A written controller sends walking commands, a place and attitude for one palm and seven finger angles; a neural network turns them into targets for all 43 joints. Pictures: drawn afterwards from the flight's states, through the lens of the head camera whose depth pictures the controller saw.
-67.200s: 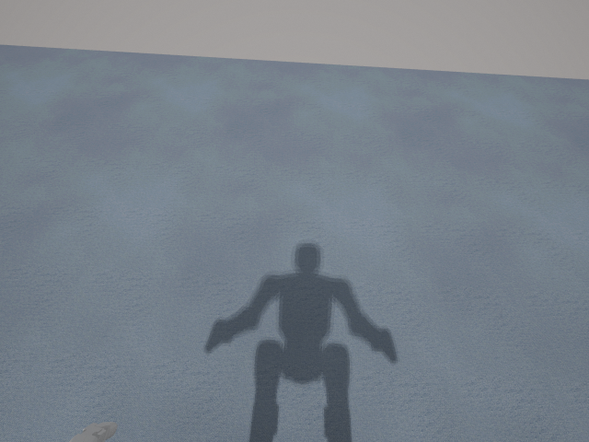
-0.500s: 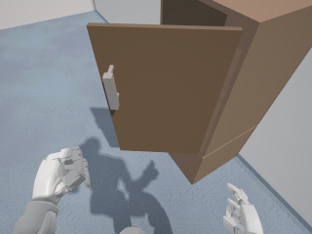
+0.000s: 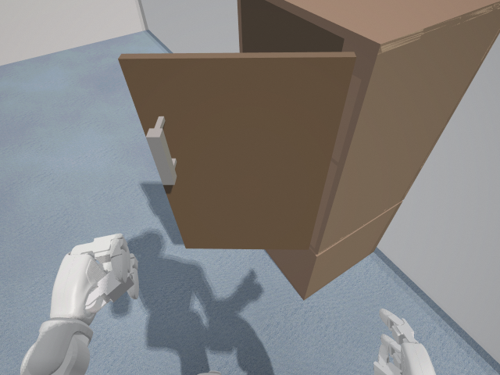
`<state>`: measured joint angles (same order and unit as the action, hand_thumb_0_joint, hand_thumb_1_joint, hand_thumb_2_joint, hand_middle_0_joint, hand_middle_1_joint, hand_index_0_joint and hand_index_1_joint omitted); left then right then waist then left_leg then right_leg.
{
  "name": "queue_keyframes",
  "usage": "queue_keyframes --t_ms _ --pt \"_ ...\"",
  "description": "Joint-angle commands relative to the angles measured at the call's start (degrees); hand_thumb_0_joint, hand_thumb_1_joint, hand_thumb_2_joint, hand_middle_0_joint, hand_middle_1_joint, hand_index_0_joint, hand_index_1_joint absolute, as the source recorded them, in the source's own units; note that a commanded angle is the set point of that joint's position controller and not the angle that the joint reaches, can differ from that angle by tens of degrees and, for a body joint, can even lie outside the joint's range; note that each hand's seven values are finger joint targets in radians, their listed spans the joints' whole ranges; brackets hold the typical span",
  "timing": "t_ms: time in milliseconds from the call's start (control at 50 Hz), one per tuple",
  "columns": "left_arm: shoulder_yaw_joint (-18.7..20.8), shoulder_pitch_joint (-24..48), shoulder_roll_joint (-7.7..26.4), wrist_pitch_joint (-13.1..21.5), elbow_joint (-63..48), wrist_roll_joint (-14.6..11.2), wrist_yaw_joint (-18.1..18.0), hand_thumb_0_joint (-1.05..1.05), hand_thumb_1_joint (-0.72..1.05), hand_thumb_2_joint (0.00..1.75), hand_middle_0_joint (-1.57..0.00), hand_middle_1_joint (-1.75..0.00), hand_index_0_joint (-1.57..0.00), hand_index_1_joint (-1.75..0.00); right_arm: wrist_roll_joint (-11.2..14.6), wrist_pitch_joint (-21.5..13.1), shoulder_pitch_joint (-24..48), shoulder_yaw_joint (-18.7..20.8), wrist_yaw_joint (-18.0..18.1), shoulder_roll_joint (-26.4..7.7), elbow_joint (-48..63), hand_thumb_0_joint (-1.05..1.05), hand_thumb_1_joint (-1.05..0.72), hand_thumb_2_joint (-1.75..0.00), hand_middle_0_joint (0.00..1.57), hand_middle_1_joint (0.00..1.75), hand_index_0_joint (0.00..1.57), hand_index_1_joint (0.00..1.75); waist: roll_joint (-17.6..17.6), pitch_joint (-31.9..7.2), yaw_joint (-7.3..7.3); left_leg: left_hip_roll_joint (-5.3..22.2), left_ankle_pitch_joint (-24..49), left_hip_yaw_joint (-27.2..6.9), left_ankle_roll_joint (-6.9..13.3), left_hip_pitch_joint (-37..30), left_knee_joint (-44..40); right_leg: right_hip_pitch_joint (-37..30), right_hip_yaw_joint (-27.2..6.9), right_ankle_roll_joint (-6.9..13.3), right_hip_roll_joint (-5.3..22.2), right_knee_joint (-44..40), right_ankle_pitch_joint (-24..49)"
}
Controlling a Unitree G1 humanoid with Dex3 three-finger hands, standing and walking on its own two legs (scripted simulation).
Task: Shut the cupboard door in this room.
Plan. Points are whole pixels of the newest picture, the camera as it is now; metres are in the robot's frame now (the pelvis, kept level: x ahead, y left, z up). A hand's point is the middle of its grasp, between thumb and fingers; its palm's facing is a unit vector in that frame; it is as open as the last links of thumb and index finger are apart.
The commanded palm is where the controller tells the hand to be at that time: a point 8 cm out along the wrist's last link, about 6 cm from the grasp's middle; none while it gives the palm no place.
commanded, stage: raise the hand and make a fist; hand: left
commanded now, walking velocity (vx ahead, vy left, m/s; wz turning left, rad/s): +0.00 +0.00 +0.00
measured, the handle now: (165, 151) +0.49 +0.20 +0.09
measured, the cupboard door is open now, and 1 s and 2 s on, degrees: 56 56 55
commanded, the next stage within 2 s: bring the fist close to the handle in 0.06 s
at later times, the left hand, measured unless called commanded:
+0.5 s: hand (149, 241) +0.28 +0.17 +0.09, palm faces +0.02 -1.00 -0.03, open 3.1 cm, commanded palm +0.26 +0.23 +0.09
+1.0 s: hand (164, 204) +0.35 +0.17 +0.10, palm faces +0.05 -1.00 -0.03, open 3.1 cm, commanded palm +0.33 +0.22 +0.09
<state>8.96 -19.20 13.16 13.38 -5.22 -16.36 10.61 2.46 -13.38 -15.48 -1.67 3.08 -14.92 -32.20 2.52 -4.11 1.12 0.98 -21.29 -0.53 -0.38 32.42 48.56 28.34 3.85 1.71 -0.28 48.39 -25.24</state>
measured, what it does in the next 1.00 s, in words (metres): stands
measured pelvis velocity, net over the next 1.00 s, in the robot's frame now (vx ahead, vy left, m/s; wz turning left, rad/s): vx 0.00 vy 0.01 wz -0.02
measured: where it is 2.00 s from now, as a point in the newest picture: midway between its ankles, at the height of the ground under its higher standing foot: outside the picture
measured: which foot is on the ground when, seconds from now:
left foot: down 0.00-1.00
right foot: down 0.00-1.00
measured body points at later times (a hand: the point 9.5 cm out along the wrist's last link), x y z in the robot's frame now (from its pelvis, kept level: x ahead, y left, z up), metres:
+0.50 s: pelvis +0.00 +0.01 +0.00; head +0.03 -0.01 +0.45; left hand +0.28 +0.23 +0.10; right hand +0.17 -0.22 -0.08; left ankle +0.04 +0.12 -0.70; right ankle +0.00 -0.10 -0.70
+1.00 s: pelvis +0.00 +0.01 +0.00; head +0.03 +0.00 +0.45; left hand +0.34 +0.22 +0.10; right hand +0.15 -0.23 -0.09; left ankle +0.04 +0.12 -0.70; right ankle +0.00 -0.10 -0.70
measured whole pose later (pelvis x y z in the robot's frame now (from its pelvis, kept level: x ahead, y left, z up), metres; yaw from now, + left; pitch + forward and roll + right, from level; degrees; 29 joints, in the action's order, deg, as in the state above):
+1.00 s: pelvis +0.00 +0.01 +0.00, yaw -1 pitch +6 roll +0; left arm 8.2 11.9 12.0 12.6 21.0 -11.1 4.2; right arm 2.2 -8.1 -13.9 -1.8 2.0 -14.1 -36.0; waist 2.0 -3.4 -0.3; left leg 0.8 -20.1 1.0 0.3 32.3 46.3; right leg 29.0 2.3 1.1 -0.1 46.7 -23.7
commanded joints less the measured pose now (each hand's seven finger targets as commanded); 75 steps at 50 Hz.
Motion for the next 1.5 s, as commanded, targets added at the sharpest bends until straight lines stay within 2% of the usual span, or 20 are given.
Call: queue_keyframes --t_ms 0,140,180,300,380,420,480,560,760,820,880,1000,1040,1140,1180,1240,1280,1380,1460,1480 --pt "4.4 6.2 7.7 3.8 -11.8 -0.9 0.3 0.0 0.9 0.9 -1.3 -1.5 -1.3 -1.5 0.2 -3.3 5.1 2.3 0.6 -5.7 9.3 0.0 -0.9 -0.9 0.2 0.3 0.2 0.3 -2.5 -6.9 -0.13 -1.9 6.5 0.0 1.9 -4.3 -5.6 -2.4 -5.7 -1.7 0.9 -10.9 9.5" --pt "4.5 6.6 7.4 3.5 -11.9 -1.2 0.5 0.0 0.9 0.9 -1.3 -1.5 -1.3 -1.5 0.2 -3.0 4.9 2.2 0.8 -5.7 9.5 0.0 -0.9 -0.9 0.2 0.3 0.2 0.3 -3.0 -7.6 -0.06 -1.8 7.2 -0.1 1.9 -5.2 -5.9 -2.5 -4.7 -1.7 0.5 -10.3 10.9" --pt "4.3 12.2 8.1 3.6 -11.4 -0.9 0.1 0.0 0.9 0.9 -1.3 -1.5 -1.3 -1.5 0.2 -3.0 4.8 2.1 1.0 -5.9 8.5 0.0 -0.9 -0.9 0.2 0.3 0.2 0.3 -2.3 -5.7 -1.03 -1.8 6.2 -0.5 2.0 -4.5 -5.7 -1.1 -5.0 -1.6 0.4 -10.6 9.2" --pt "1.1 19.8 6.0 2.9 -7.4 0.4 -0.3 0.0 0.9 0.9 -1.3 -1.5 -1.3 -1.5 0.3 -3.2 4.6 2.1 1.1 -6.0 7.5 0.0 -0.9 -0.9 0.2 0.3 0.2 0.3 -1.6 -9.2 -1.63 -1.5 6.8 -0.9 2.2 -7.0 -6.3 -0.7 -3.4 -1.3 0.0 -9.4 10.7" --pt "4.3 20.8 8.6 1.3 -3.6 0.9 -1.6 0.0 0.9 0.9 -1.3 -1.5 -1.3 -1.5 0.0 -2.5 4.3 2.1 1.0 -6.4 7.2 0.0 -0.9 -0.9 0.2 0.3 0.2 0.3 -3.1 -10.9 -0.12 -1.4 8.6 -1.1 2.1 -7.3 -7.3 -2.9 -2.7 -1.1 -0.2 -8.8 13.1" --pt "2.6 23.2 6.5 1.0 -3.0 1.4 -2.2 0.0 0.9 0.9 -1.3 -1.5 -1.3 -1.5 0.1 -2.1 5.0 2.1 0.6 -5.8 7.4 0.0 -0.9 -0.9 0.2 0.3 0.2 0.3 -2.4 -10.6 -0.22 -1.4 9.2 -0.7 2.0 -8.1 -7.9 -2.7 -2.4 -1.1 0.0 -8.7 14.1" --pt "4.4 23.7 7.9 0.8 -1.5 1.8 -3.4 0.0 0.9 0.9 -1.3 -1.5 -1.3 -1.5 -0.1 -1.2 4.8 2.2 0.3 -6.1 7.3 0.0 -0.9 -0.9 0.2 0.3 0.2 0.3 -2.4 -11.8 0.37 -1.4 11.0 -0.3 1.9 -8.5 -8.0 -4.2 -2.2 -1.0 -0.2 -8.5 16.2" --pt "1.3 28.5 5.1 1.6 -1.0 2.8 -4.4 0.0 0.9 0.9 -1.3 -1.5 -1.3 -1.5 -0.2 -0.8 4.8 2.3 -0.1 -5.8 7.0 0.0 -0.9 -0.9 0.2 0.3 0.2 0.3 -1.2 -11.9 -0.56 -1.2 11.6 -0.2 1.8 -10.2 -8.2 -3.0 -1.8 -0.9 -0.3 -8.3 17.3" --pt "0.3 38.3 4.9 2.4 4.6 4.7 -6.3 0.0 0.9 0.9 -1.3 -1.5 -1.3 -1.5 -0.2 1.2 4.6 2.6 -0.4 -6.1 5.5 0.0 -0.9 -0.9 0.2 0.3 0.2 0.3 -1.0 -12.0 -1.6 -1.0 10.8 0.0 1.8 -10.6 -8.4 -1.8 -1.9 -0.8 -0.4 -8.5 16.4" --pt "2.7 42.5 7.0 2.5 8.7 4.6 -7.0 0.0 0.9 0.9 -1.3 -1.5 -1.3 -1.5 -0.2 1.8 4.2 2.8 -0.2 -6.4 4.5 0.0 -0.9 -0.9 0.2 0.3 0.2 0.3 -3.1 -12.5 -1.66 -1.0 9.7 0.1 1.9 -9.9 -8.3 -2.1 -2.4 -0.9 -0.4 -9.1 15.5" --pt "2.4 44.9 7.2 3.1 10.6 5.0 -6.8 0.0 0.9 0.9 -1.3 -1.5 -1.3 -1.5 -0.3 2.1 4.0 2.8 -0.3 -6.5 4.4 0.0 -0.9 -0.9 0.2 0.3 0.2 0.3 -1.4 -14.7 -1.3 -1.1 10.9 0.3 1.9 -10.3 -8.2 -3.1 -2.6 -0.7 -0.4 -8.7 16.8" --pt "1.7 52.9 6.6 3.3 19.2 4.8 -6.1 0.0 0.9 0.9 -1.3 -1.5 -1.3 -1.5 0.0 3.2 3.2 2.8 -0.3 -6.7 3.1 0.0 -0.9 -0.9 0.2 0.3 0.2 0.3 -2.4 -12.8 -2.83 -1.1 9.0 0.5 2.0 -9.2 -8.0 -1.1 -2.9 -1.0 -0.3 -9.7 15.6" --pt "3.6 55.9 8.9 3.7 22.2 4.8 -6.1 0.0 0.9 0.9 -1.3 -1.5 -1.3 -1.5 0.0 3.6 2.7 2.8 -0.2 -7.1 2.8 0.0 -0.9 -0.9 0.2 0.3 0.2 0.3 -3.8 -13.3 -2.74 -1.1 8.1 0.3 1.9 -8.2 -8.1 -1.4 -3.1 -1.0 -0.3 -9.7 14.5" --pt "3.7 62.2 9.2 5.3 25.1 5.2 -5.9 0.0 0.9 0.9 -1.3 -1.5 -1.3 -1.5 -0.2 4.2 1.3 3.2 -0.4 -7.1 2.1 0.0 -0.9 -0.9 0.2 0.3 0.2 0.3 -1.9 -17.3 -3.17 -1.1 11.1 0.5 2.0 -9.4 -6.8 -1.7 -3.3 -1.0 -0.2 -8.4 18.2" --pt "5.5 57.8 10.2 5.5 27.4 5.1 -5.8 0.0 0.9 0.9 -1.3 -1.5 -1.3 -1.5 -0.4 4.5 0.6 3.6 -0.7 -7.5 2.4 0.0 -0.9 -0.9 0.2 0.3 0.2 0.3 -3.6 -18.0 -2.01 -1.1 12.3 0.5 2.1 -9.0 -6.7 -2.9 -3.2 -0.9 -0.4 -8.3 19.5" --pt "4.4 58.7 9.0 5.7 27.6 4.9 -5.3 0.0 0.9 0.9 -1.3 -1.5 -1.3 -1.5 -0.1 5.0 0.5 3.5 -1.0 -7.3 2.8 0.0 -0.9 -0.9 0.2 0.3 0.2 0.3 -2.8 -16.8 -2.21 -1.2 11.5 0.9 2.1 -8.4 -7.2 -2.4 -3.2 -1.0 -0.4 -8.4 19.2" --pt "7.8 57.2 12.7 5.7 28.9 4.9 -5.6 0.0 0.9 0.9 -1.3 -1.5 -1.3 -1.5 -0.2 5.5 0.1 3.7 -0.9 -7.8 2.9 0.0 -0.9 -0.9 0.2 0.3 0.2 0.3 -4.6 -16.2 -1.59 -1.2 10.4 1.1 2.3 -7.1 -7.2 -3.5 -3.7 -1.2 -0.3 -9.2 17.9" --pt "7.6 59.3 13.0 7.3 25.0 5.0 -5.5 0.0 0.9 0.9 -1.3 -1.5 -1.3 -1.5 -0.2 5.8 0.2 3.9 -0.7 -7.6 3.3 0.0 -0.9 -0.9 0.2 0.3 0.2 0.3 -2.4 -18.1 -1.99 -1.1 11.8 1.3 2.4 -8.8 -7.2 -4.1 -3.8 -1.0 -0.5 -8.7 19.4" --pt "3.5 60.2 8.6 7.7 24.1 4.8 -5.0 0.0 0.9 0.9 -1.3 -1.5 -1.3 -1.5 0.1 5.4 0.4 3.9 -0.9 -7.2 2.8 0.0 -0.9 -0.9 0.2 0.3 0.2 0.3 0.1 -16.9 -3.02 -0.8 10.8 0.9 2.1 -10.3 -7.7 -1.3 -2.9 -0.8 -0.8 -8.6 17.7" --pt "4.4 59.0 9.3 7.4 25.3 4.6 -5.1 0.0 0.9 0.9 -1.3 -1.5 -1.3 -1.5 0.0 5.4 0.1 4.0 -0.8 -7.6 2.9 0.0 -0.9 -0.9 0.2 0.3 0.2 0.3 -2.7 -16.0 -3.08 -0.8 10.1 0.8 2.4 -9.7 -7.5 -1.3 -3.0 -1.0 -0.9 -9.1 17.0"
